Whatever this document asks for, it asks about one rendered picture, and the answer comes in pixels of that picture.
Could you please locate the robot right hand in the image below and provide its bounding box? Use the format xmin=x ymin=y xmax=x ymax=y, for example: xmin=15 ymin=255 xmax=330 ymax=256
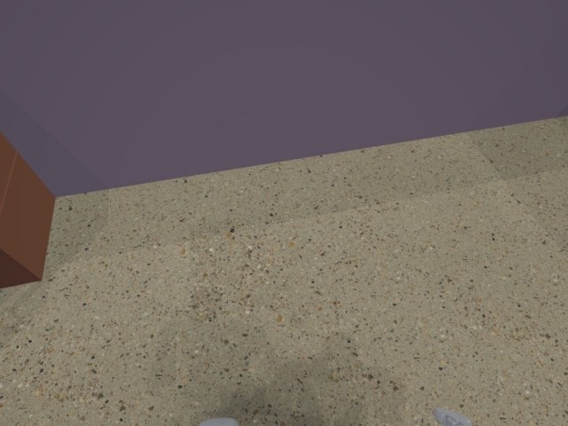
xmin=434 ymin=407 xmax=472 ymax=426

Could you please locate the cupboard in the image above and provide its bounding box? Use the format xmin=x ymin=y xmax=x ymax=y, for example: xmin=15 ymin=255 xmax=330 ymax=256
xmin=0 ymin=131 xmax=56 ymax=288

